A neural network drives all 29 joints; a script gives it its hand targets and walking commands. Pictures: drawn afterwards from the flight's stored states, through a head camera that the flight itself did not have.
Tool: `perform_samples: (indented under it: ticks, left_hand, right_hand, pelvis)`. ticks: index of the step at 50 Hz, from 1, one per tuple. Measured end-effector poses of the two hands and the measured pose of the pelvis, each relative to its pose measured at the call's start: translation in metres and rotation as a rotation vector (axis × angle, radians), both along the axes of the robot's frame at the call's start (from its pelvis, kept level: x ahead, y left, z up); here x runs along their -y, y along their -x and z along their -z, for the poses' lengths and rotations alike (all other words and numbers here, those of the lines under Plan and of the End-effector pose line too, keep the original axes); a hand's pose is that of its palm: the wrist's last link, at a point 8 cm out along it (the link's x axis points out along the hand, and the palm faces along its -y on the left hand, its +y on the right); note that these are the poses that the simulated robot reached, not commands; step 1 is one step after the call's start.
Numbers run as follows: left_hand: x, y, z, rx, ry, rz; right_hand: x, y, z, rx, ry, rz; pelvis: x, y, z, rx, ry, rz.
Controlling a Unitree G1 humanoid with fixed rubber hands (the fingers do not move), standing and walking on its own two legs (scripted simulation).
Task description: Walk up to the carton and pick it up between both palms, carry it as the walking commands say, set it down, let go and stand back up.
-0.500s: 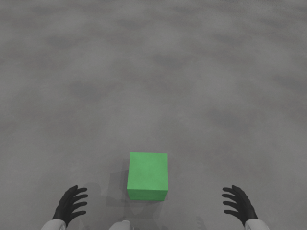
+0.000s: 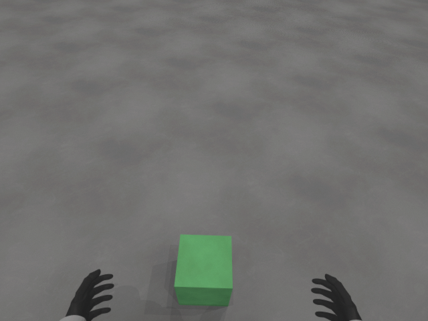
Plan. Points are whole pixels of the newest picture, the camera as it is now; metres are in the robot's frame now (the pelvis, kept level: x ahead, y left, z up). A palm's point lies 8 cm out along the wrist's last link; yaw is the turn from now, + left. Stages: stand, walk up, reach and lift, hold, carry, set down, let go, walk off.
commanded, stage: stand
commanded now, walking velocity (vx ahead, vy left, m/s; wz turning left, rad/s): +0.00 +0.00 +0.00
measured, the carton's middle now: (204, 271) +0.43 +0.04 -0.64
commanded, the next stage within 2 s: none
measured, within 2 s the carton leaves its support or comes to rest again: neither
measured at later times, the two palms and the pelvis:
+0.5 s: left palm out of the picture +0.11 +0.29 -0.06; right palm out of the picture +0.12 -0.26 -0.07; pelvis -0.01 +0.00 +0.00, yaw +0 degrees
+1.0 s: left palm out of the picture +0.09 +0.30 -0.08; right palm out of the picture +0.10 -0.26 -0.07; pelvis -0.02 +0.01 +0.00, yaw +0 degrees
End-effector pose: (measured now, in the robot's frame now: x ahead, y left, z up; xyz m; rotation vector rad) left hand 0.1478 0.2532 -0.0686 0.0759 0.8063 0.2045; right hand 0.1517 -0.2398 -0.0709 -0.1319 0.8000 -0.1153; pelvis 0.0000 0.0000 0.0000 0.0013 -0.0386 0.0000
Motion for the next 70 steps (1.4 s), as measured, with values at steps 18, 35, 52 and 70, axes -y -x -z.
perform_samples:
  ticks: [18, 35, 52, 70]
  left_hand:
    - [-0.03, 0.012, -0.021, 0.179, -0.118, -0.02]
    - [-0.039, 0.046, 0.004, 0.075, -0.104, -0.027]
    - [-0.044, 0.058, 0.01, 0.052, -0.104, -0.031]
    - [-0.048, 0.079, 0.022, -0.014, -0.096, -0.037]
  right_hand:
    - [0.018, 0.015, -0.008, 0.098, 0.038, 0.065]
    - [0.018, 0.047, 0.001, 0.001, 0.07, 0.088]
    - [0.016, 0.057, 0.002, -0.009, 0.079, 0.093]
    - [0.013, 0.073, 0.007, -0.051, 0.084, 0.093]
  pelvis:
    - [0.0, 0.002, 0.0, 0.002, 0.0, 0.0]
    - [-0.007, 0.014, 0.0, 0.016, 0.008, 0.001]
    - [-0.009, 0.02, 0.0, 0.025, 0.012, 0.002]
    - [-0.013, 0.029, 0.0, 0.037, 0.016, 0.002]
